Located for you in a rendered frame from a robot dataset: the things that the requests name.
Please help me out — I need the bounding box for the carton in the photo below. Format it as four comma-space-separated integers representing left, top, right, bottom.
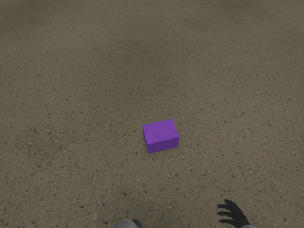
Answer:
142, 119, 180, 154

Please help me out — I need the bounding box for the right robot hand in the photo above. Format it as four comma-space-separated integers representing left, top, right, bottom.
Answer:
217, 199, 251, 228

